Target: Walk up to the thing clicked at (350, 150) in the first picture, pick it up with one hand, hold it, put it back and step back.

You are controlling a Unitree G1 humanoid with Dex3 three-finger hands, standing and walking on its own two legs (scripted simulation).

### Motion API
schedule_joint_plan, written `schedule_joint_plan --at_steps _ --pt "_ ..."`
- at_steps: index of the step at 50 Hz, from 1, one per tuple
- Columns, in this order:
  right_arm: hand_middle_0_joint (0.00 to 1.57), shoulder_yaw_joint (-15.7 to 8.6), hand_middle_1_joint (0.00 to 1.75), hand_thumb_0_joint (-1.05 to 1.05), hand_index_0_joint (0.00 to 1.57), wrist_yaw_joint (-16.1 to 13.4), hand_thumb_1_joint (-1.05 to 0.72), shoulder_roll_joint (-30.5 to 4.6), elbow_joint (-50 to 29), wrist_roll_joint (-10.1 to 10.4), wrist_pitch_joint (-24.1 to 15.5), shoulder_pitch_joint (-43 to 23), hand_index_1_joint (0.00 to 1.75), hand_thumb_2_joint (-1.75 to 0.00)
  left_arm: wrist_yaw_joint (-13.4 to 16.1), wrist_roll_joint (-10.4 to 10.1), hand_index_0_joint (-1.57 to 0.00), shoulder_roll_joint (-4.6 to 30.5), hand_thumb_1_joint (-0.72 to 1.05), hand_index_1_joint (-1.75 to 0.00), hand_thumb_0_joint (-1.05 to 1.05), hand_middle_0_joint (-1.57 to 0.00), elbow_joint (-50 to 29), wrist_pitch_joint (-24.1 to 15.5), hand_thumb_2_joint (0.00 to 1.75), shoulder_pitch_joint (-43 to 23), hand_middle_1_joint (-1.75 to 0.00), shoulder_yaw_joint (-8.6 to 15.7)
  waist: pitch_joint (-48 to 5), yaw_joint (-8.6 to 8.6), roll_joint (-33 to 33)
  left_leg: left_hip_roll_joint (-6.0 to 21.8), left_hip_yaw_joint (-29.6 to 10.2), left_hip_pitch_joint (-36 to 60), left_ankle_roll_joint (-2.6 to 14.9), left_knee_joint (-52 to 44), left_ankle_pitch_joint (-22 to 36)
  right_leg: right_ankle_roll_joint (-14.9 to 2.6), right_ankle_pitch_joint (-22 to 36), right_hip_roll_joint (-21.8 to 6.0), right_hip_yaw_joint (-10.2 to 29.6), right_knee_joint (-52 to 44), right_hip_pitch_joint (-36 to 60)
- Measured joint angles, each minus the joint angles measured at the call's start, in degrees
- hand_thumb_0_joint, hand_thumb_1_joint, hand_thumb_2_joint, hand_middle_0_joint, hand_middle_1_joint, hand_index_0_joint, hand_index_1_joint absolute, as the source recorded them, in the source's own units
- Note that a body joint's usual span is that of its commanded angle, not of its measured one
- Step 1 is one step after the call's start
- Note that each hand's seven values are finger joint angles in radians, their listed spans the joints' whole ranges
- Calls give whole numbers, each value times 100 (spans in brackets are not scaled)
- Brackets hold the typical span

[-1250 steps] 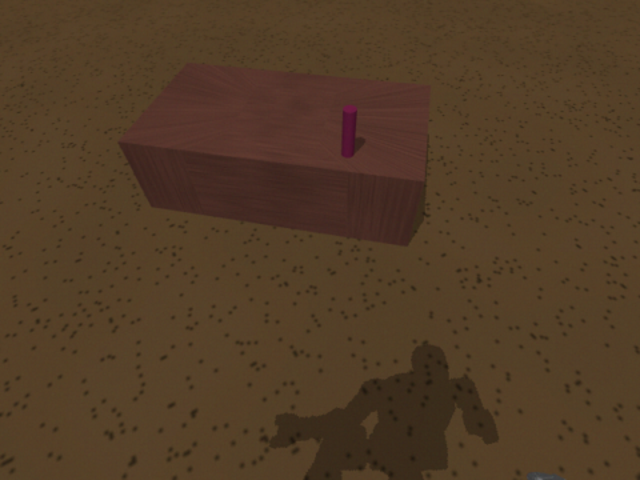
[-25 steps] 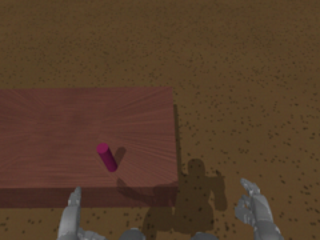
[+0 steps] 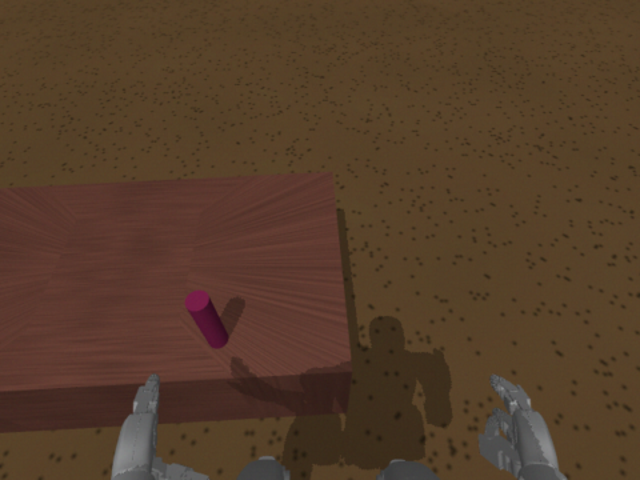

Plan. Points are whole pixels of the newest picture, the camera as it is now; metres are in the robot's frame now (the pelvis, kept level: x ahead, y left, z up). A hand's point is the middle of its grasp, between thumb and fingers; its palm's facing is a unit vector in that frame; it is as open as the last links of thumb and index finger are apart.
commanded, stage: home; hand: left
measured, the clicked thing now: (208, 321) +0.44 +0.25 -0.27
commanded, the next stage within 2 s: stand in 1.28 s
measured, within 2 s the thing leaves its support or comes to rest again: neither
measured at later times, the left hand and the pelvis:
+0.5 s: hand (184, 446) +0.17 +0.19 -0.06, palm faces +0.11 -0.95 -0.29, open 17.4 cm; pelvis +0.00 +0.00 +0.00, yaw +0 degrees
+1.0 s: hand (181, 451) +0.17 +0.19 -0.06, palm faces +0.11 -0.95 -0.29, open 17.4 cm; pelvis +0.00 +0.01 -0.01, yaw +0 degrees
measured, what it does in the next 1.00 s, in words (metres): stands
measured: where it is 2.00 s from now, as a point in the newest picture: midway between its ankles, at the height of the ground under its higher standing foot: outside the picture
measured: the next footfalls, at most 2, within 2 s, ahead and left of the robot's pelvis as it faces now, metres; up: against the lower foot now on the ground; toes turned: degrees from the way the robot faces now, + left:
none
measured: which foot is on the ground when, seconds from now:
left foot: down 0.00-1.00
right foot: down 0.00-1.00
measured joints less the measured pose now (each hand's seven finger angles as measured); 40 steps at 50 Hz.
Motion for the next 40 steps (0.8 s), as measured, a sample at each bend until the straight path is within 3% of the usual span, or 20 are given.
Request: schedule_joint_plan --at_steps 40 --pt "21 43 30 1 20 -159 -90 30 -98 -63 -127 15 30 -90 -19 15 -6 16 -52 -5 -1 -6 -403 353 6 130 -6 22 -87 29 -12 -16 -38 -180 44 237 -98 47 -55 -12 -23 135 -116"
